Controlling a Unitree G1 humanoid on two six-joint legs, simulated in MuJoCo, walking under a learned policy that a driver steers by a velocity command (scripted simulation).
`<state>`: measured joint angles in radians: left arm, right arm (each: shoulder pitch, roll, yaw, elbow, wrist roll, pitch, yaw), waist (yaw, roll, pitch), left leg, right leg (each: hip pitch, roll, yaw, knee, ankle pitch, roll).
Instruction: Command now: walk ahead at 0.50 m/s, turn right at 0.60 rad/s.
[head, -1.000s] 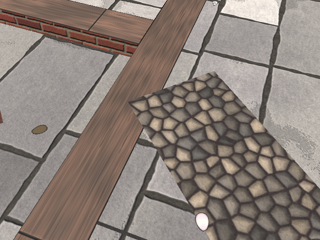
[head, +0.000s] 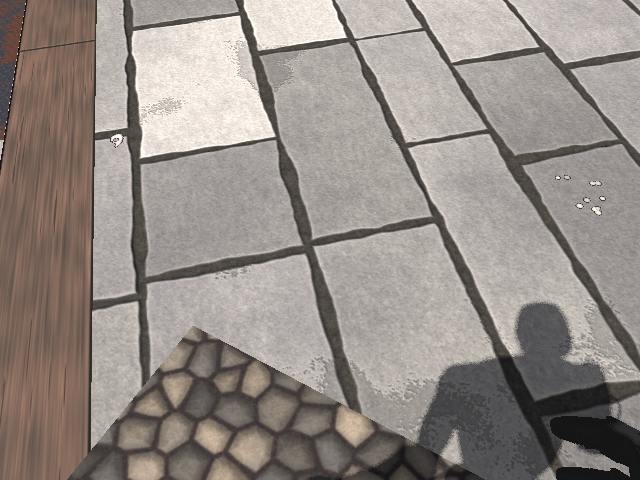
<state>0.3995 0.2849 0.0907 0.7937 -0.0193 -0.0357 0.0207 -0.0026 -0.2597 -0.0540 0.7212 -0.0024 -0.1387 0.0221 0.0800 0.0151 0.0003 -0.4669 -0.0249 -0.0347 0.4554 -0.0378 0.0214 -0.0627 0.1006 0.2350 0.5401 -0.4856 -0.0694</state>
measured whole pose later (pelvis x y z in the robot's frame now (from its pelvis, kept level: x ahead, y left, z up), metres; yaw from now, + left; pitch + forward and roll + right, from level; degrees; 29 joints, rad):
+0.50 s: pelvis +0.25 -0.04 +0.00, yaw -8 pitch +3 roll +2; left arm 0.03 0.25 0.04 0.64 -0.01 -0.07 -0.04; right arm 0.40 -0.30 -0.07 0.90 0.03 -0.06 0.01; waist -0.09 -0.02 0.01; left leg 0.00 0.04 0.09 0.40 -0.42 -0.03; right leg -0.48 -0.03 -0.02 0.51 -0.07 -0.07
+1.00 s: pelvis +0.51 -0.06 +0.00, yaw +4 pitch +2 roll -2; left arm 0.34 0.28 0.07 0.85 -0.01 -0.06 0.01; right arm 0.08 -0.25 -0.04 0.72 0.02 -0.04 0.07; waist 0.07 0.03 0.02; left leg -0.60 0.05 0.04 0.63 -0.08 0.07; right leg 0.11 -0.01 -0.25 0.27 -0.41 0.02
